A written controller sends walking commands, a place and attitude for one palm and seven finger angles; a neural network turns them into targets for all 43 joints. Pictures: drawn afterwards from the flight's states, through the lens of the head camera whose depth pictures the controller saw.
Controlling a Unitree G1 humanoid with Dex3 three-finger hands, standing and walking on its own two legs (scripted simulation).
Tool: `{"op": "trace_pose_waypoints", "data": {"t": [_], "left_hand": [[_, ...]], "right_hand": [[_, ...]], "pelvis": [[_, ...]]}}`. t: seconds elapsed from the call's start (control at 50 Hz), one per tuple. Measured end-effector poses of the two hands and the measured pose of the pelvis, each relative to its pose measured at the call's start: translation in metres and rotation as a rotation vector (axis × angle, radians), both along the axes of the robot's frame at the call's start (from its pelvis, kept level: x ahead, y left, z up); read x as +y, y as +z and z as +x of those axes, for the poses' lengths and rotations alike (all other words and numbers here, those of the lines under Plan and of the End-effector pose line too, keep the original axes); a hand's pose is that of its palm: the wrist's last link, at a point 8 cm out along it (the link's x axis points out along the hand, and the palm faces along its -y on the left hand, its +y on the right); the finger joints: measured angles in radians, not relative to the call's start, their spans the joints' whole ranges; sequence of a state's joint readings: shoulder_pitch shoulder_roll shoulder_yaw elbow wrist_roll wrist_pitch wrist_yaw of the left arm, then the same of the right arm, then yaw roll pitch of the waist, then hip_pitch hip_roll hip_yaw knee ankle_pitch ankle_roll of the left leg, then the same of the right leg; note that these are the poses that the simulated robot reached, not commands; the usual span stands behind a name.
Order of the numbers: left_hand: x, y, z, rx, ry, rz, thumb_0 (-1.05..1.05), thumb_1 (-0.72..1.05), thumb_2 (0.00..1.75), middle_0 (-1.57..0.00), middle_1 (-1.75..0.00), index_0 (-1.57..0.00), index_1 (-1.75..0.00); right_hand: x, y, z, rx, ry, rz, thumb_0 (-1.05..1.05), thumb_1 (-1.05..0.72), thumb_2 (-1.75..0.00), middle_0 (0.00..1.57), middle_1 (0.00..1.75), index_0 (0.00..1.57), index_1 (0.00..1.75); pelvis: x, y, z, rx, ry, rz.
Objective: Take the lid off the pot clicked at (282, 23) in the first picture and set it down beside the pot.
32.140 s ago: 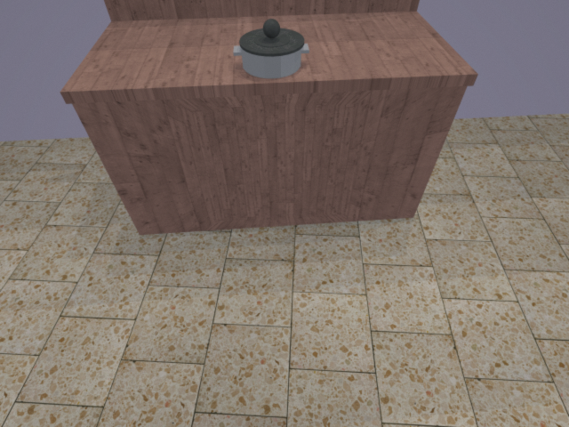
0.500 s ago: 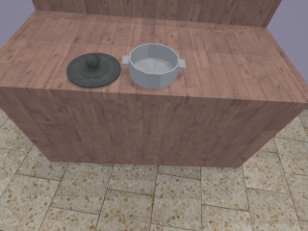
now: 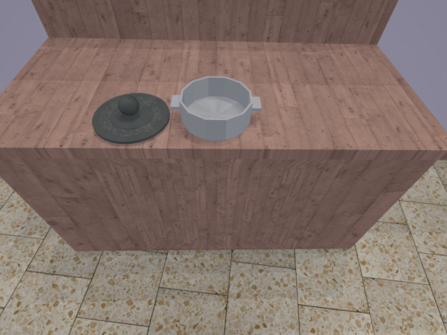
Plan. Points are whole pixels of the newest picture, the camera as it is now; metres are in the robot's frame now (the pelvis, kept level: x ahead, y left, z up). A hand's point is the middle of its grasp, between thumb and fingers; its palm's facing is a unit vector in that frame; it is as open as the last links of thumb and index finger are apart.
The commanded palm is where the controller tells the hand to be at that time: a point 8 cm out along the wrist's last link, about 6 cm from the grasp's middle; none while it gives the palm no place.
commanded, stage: let the arm hang, fingers relaxed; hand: left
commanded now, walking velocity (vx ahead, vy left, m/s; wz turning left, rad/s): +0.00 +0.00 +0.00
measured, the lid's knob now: (128, 105) +0.65 +0.29 +0.01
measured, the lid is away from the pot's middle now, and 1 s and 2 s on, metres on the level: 0.23 0.23 0.23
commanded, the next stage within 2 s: look to check the result in 0.86 s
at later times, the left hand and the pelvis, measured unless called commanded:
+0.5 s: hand out of the picture +0.01 +0.18 -0.18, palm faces +0.03 -0.98 -0.18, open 7.3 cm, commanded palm none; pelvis -0.01 +0.01 +0.00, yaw -1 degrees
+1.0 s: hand out of the picture -0.01 +0.17 -0.18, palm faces +0.04 -0.98 -0.18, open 7.3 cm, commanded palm none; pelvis -0.01 +0.01 +0.00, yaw -1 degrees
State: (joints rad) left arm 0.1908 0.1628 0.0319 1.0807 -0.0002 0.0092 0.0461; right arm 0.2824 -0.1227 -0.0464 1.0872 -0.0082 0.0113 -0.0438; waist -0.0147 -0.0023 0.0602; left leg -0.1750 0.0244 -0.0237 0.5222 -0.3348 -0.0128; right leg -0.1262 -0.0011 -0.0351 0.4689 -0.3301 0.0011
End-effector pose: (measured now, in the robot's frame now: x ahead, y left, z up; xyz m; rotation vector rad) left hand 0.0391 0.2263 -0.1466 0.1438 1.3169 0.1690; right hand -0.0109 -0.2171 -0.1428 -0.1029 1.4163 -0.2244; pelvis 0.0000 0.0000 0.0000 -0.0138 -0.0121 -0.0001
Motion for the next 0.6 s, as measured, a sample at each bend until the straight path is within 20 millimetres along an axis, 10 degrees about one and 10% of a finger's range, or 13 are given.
{"op": "trace_pose_waypoints", "data": {"t": [0.6], "left_hand": [[0.002,-0.002,-0.042,0.099,0.010,-0.025,0.01,0.92,0.89,-0.20,-0.30,-0.20,-0.30]], "right_hand": [[0.017,0.003,-0.018,0.020,-0.013,0.010,0.00,-0.92,-0.90,0.20,0.29,0.20,0.30]], "pelvis": [[0.011,0.003,-0.007,-0.010,-0.013,0.001]]}}
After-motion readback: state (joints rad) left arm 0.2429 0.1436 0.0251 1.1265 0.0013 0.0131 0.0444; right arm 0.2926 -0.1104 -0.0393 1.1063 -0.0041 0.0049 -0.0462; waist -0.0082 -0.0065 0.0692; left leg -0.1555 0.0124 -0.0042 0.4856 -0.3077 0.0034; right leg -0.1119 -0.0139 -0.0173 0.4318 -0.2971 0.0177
